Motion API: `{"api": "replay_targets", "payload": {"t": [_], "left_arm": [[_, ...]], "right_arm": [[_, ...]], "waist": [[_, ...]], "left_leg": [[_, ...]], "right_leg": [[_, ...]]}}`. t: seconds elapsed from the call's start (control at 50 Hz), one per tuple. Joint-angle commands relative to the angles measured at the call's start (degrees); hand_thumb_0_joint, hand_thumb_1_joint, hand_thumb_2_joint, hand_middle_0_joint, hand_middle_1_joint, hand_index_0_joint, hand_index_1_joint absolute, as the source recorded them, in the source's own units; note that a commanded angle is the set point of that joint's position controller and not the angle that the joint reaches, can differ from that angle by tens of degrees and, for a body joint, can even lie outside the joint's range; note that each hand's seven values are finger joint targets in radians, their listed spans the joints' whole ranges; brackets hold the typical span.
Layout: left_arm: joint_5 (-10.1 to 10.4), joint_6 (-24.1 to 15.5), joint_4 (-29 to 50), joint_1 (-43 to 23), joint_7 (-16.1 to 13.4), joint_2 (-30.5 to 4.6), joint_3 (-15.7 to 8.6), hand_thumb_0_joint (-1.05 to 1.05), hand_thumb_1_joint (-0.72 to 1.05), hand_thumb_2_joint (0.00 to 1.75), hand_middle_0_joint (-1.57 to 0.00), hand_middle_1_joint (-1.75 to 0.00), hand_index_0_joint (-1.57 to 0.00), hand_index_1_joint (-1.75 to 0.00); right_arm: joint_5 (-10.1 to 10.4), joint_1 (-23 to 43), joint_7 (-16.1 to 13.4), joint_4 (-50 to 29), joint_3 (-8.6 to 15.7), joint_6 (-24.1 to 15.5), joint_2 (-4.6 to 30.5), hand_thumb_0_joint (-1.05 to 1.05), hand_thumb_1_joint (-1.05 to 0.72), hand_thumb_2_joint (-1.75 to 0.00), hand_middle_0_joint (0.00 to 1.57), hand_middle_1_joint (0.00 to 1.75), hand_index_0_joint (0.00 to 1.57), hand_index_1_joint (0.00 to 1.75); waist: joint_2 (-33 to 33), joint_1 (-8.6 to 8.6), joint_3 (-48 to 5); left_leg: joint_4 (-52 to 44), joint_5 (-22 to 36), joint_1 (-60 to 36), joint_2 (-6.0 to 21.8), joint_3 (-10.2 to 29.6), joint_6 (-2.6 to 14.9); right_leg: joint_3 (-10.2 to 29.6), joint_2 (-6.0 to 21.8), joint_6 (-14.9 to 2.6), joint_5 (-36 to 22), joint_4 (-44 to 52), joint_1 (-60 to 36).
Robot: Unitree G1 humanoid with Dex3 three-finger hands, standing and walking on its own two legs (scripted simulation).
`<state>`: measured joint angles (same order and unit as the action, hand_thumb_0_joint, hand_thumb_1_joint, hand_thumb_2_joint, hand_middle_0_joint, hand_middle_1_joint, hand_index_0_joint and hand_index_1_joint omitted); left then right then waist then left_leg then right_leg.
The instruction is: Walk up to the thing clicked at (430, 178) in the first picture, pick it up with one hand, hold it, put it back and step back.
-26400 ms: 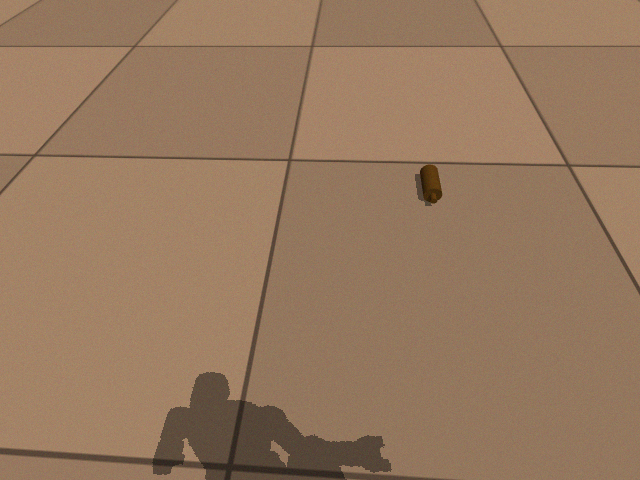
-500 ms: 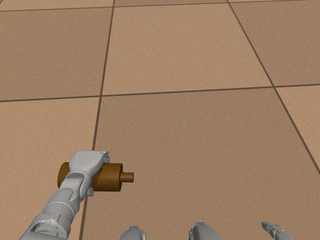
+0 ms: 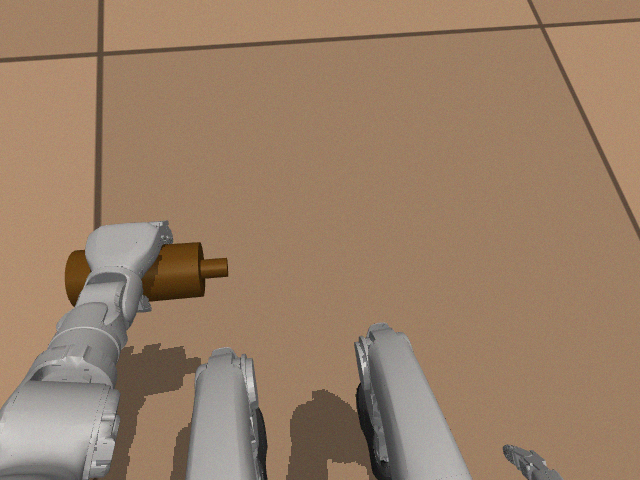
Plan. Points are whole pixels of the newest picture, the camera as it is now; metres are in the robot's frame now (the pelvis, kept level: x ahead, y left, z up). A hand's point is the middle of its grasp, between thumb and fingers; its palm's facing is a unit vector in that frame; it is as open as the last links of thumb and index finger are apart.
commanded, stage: crouch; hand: left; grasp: from above
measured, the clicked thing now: (155, 272) +0.42 +0.21 -0.18
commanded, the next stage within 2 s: lower in 0.98 s
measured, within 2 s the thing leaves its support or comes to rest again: neither
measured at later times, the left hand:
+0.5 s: hand (158, 276) +0.44 +0.23 -0.27, palm faces -0.46 +0.00 -0.89, open 11.1 cm
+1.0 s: hand (168, 279) +0.45 +0.23 -0.33, palm faces -0.46 +0.00 -0.89, open 11.1 cm
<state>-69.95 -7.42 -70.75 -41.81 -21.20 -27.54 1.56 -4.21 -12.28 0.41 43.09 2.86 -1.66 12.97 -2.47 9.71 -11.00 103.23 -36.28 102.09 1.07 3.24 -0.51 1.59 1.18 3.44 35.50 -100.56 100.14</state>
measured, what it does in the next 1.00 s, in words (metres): lowers itself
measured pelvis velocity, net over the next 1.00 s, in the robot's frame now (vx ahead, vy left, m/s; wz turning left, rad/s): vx -0.02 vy -0.01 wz -0.05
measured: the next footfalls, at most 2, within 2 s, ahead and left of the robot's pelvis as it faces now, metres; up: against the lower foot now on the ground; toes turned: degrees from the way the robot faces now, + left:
none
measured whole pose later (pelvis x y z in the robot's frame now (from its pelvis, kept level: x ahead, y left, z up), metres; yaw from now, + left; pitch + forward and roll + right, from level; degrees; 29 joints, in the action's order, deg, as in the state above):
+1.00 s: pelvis -0.02 -0.01 -0.16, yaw -3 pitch +35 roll -6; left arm -74.8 -12.0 -83.7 -54.9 -23.6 -38.4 -4.2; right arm -7.8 -10.0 7.2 43.7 -1.2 -3.4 14.7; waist -0.3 14.1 -4.4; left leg 132.5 -38.9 129.2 -0.1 7.6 -1.8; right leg 0.4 -0.7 4.0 37.9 -128.3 126.0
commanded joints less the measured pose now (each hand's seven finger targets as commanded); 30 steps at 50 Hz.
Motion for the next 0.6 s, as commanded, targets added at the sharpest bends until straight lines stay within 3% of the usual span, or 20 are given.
{"api": "replay_targets", "payload": {"t": [0.0, 0.06, 0.08, 0.12, 0.14, 0.16, 0.18, 0.2, 0.22, 0.24, 0.26, 0.28, 0.32, 0.36, 0.46, 0.48, 0.52, 0.54, 0.58], "left_arm": [[-0.36, -0.87, 11.32, -22.76, -3.37, -15.78, -4.38, 0.0, 0.77, 1.0, -1.08, -0.8, -1.09, -0.8], [-1.41, -1.15, 10.47, -23.96, -3.83, -17.76, -5.66, 0.0, 0.78, 1.01, -1.08, -0.83, -1.09, -0.82], [-1.93, -0.65, 5.6, -22.18, -3.75, -15.61, -4.34, 0.0, 0.77, 0.99, -1.06, -0.83, -1.08, -0.81], [-1.87, -1.39, 10.94, -27.14, -4.05, -19.1, -6.46, 0.0, 0.76, 1.01, -1.07, -0.82, -1.08, -0.81], [-1.9, -1.01, 6.36, -24.93, -3.86, -15.55, -4.43, 0.0, 0.75, 0.98, -1.06, -0.82, -1.07, -0.81], [-1.72, -1.32, 7.65, -25.59, -3.84, -16.74, -4.88, 0.0, 0.74, 0.99, -1.05, -0.83, -1.06, -0.82], [-1.86, -1.62, 11.08, -26.96, -3.99, -20.31, -6.97, 0.0, 0.75, 1.0, -1.04, -0.86, -1.06, -0.84], [-1.91, -1.15, 5.84, -24.27, -3.8, -18.83, -6.07, 0.0, 0.75, 1.0, -1.05, -0.85, -1.07, -0.83], [-1.55, -1.37, 7.01, -25.25, -3.5, -17.65, -5.16, 0.0, 0.76, 1.01, -1.06, -0.86, -1.07, -0.85], [-1.55, -1.25, 5.07, -25.03, -3.3, -17.91, -5.35, 0.0, 0.76, 1.02, -1.06, -0.86, -1.08, -0.85], [-1.16, -1.65, 8.2, -28.16, -3.2, -17.81, -5.16, 0.0, 0.75, 1.01, -1.06, -0.85, -1.07, -0.84], [-1.5, -1.69, 6.85, -26.87, -3.01, -18.91, -5.59, 0.0, 0.76, 1.0, -1.05, -0.87, -1.07, -0.85], [-1.57, -1.77, 6.37, -25.89, -2.8, -20.12, -6.35, 0.0, 0.74, 0.98, -1.03, -0.86, -1.06, -0.83], [-1.69, -2.6, 8.35, -28.47, -2.61, -20.67, -6.47, 0.0, 0.72, 1.0, -1.02, -0.86, -1.04, -0.84], [-2.47, -3.06, 3.25, -27.17, -2.77, -21.07, -6.81, 0.0, 0.71, 0.97, -0.98, -0.89, -1.02, -0.85], [-2.46, -3.3, 4.99, -29.51, -2.89, -21.71, -6.72, 0.0, 0.69, 0.97, -0.98, -0.87, -1.01, -0.84], [-2.74, -3.3, 2.79, -28.25, -2.98, -21.05, -6.4, 0.0, 0.71, 0.96, -0.98, -0.88, -1.02, -0.84], [-2.83, -3.78, 4.78, -30.84, -3.24, -22.61, -7.19, 0.0, 0.7, 0.97, -0.98, -0.87, -1.01, -0.84], [-2.92, -3.54, 1.79, -29.77, -3.39, -21.23, -6.15, 0.0, 0.7, 0.97, -0.97, -0.89, -1.01, -0.85]], "right_arm": [[-0.89, -9.16, 0.8, -2.43, 3.91, -2.0, 12.65, 0.0, -0.9, -0.9, 0.2, 0.3, 0.2, 0.3], [-1.34, -9.67, 1.67, -1.76, 3.82, -2.23, 13.07, 0.0, -0.9, -0.9, 0.2, 0.3, 0.2, 0.3], [-1.41, -9.05, 2.0, -2.23, 3.58, -2.31, 13.4, 0.0, -0.9, -0.9, 0.2, 0.3, 0.2, 0.3], [-1.76, -10.16, 2.54, -1.4, 3.71, -2.26, 13.44, 0.0, -0.9, -0.9, 0.2, 0.3, 0.2, 0.3], [-1.82, -9.36, 2.79, -2.0, 3.52, -2.38, 13.17, 0.0, -0.9, -0.9, 0.2, 0.3, 0.2, 0.3], [-1.8, -9.37, 3.06, -2.12, 3.51, -2.35, 13.07, 0.0, -0.9, -0.9, 0.2, 0.3, 0.2, 0.3], [-1.88, -10.43, 3.36, -1.89, 3.45, -2.22, 13.13, 0.0, -0.9, -0.9, 0.2, 0.3, 0.2, 0.3], [-1.93, -9.54, 3.51, -2.09, 3.21, -2.19, 12.79, 0.0, -0.9, -0.9, 0.2, 0.3, 0.2, 0.3], [-2.04, -9.23, 3.8, -2.32, 3.25, -2.17, 12.53, 0.0, -0.9, -0.9, 0.2, 0.3, 0.2, 0.3], [-2.11, -9.38, 3.78, -2.12, 3.32, -2.19, 13.24, 0.0, -0.9, -0.9, 0.2, 0.3, 0.2, 0.3], [-2.11, -9.23, 3.86, -2.01, 3.39, -2.18, 12.94, 0.0, -0.9, -0.9, 0.2, 0.3, 0.2, 0.3], [-2.17, -9.51, 4.01, -1.87, 3.34, -2.12, 13.05, 0.0, -0.9, -0.9, 0.2, 0.3, 0.2, 0.3], [-2.17, -9.47, 4.3, -2.03, 3.43, -1.98, 13.34, 0.0, -0.9, -0.9, 0.2, 0.3, 0.2, 0.3], [-2.41, -10.44, 4.73, -1.51, 3.39, -1.74, 13.52, 0.0, -0.9, -0.9, 0.2, 0.3, 0.2, 0.3], [-2.75, -9.95, 5.39, -1.55, 2.78, -1.5, 14.28, 0.0, -0.9, -0.9, 0.2, 0.3, 0.2, 0.3], [-2.64, -9.31, 5.39, -1.71, 2.96, -1.41, 14.36, 0.0, -0.9, -0.9, 0.2, 0.3, 0.2, 0.3], [-2.68, -9.12, 5.57, -1.77, 2.83, -1.35, 14.54, 0.0, -0.9, -0.9, 0.2, 0.3, 0.2, 0.3], [-2.84, -9.67, 5.71, -1.33, 2.78, -1.38, 14.73, 0.0, -0.9, -0.9, 0.2, 0.3, 0.2, 0.3], [-2.82, -9.09, 5.85, -1.47, 2.46, -1.46, 14.46, 0.0, -0.9, -0.9, 0.2, 0.3, 0.2, 0.3]], "waist": [[-8.72, 0.18, -38.38], [-10.72, 0.21, -39.08], [-10.81, 0.99, -37.01], [-12.11, 0.8, -39.57], [-11.87, 1.21, -38.79], [-10.54, 1.43, -39.0], [-10.43, 0.85, -39.94], [-9.14, 0.72, -38.62], [-8.93, 1.48, -38.62], [-8.61, 1.68, -38.31], [-10.37, 2.08, -38.89], [-11.24, 1.2, -38.89], [-10.74, 1.2, -38.18], [-11.43, 1.95, -38.32], [-11.18, 2.3, -35.46], [-12.31, 2.14, -36.59], [-13.25, 2.31, -35.87], [-13.07, 2.69, -36.07], [-13.42, 2.72, -34.89]], "left_leg": [[-8.6, 10.66, -26.66, -1.52, -0.36, 1.08], [-5.96, 11.93, -26.27, -1.41, 0.02, 0.77], [-5.68, 11.43, -25.02, -1.31, 0.5, 0.49], [-3.24, 12.36, -24.6, -1.3, -0.22, 0.69], [-1.94, 12.18, -22.71, -1.56, -1.15, 0.95], [-1.18, 11.3, -20.57, -1.63, -1.35, 1.25], [-0.29, 11.65, -19.63, -1.74, -1.78, 1.39], [0.95, 10.87, -17.81, -1.66, -2.26, 1.56], [1.6, 10.14, -16.4, -1.66, -2.52, 1.8], [2.34, 10.17, -16.03, -1.58, -2.24, 1.78], [2.72, 10.33, -15.77, -1.54, -2.08, 1.56], [3.24, 10.95, -16.28, -1.47, -2.26, 1.49], [4.33, 11.88, -15.8, -1.37, -1.93, 1.46], [5.66, 13.02, -15.55, -1.22, -1.88, 1.34], [7.5, 10.28, -11.63, -1.31, -1.85, 1.39], [7.8, 10.0, -11.83, -1.21, -1.71, 1.35], [8.19, 9.95, -11.85, -1.28, -1.7, 1.14], [8.75, 9.46, -10.67, -1.37, -1.67, 1.27], [9.21, 8.32, -10.23, -1.41, -1.86, 1.27]], "right_leg": [[-5.67, -1.31, -5.34, -10.34, 7.2, -10.83], [-6.14, -1.23, -5.42, -10.76, 3.9, -7.42], [-6.34, -0.96, -5.43, -10.23, 2.95, -5.57], [-6.41, -1.24, -5.53, -11.17, 1.53, -5.15], [-6.21, -1.38, -5.35, -11.69, 1.44, -5.49], [-6.41, -1.67, -5.28, -11.56, 1.11, -6.35], [-6.31, -1.55, -5.12, -12.29, 0.75, -7.78], [-6.14, -1.72, -4.98, -11.82, 0.46, -7.35], [-6.06, -1.88, -4.82, -11.72, 0.44, -7.88], [-6.19, -1.84, -4.78, -11.66, -0.26, -6.64], [-6.39, -1.89, -4.98, -11.68, -1.67, -5.55], [-6.28, -1.97, -5.02, -12.01, -2.15, -5.49], [-6.63, -1.96, -4.99, -12.55, -3.26, -4.66], [-6.82, -2.04, -5.0, -13.76, -4.7, -4.14], [-7.37, -2.18, -5.01, -11.41, -6.82, -0.84], [-7.52, -2.42, -5.24, -11.04, -7.77, 0.29], [-7.67, -2.39, -5.25, -10.81, -8.52, 1.47], [-7.81, -2.46, -5.29, -10.69, -9.13, 1.39], [-7.91, -2.47, -5.36, -9.68, -9.64, 2.84]]}}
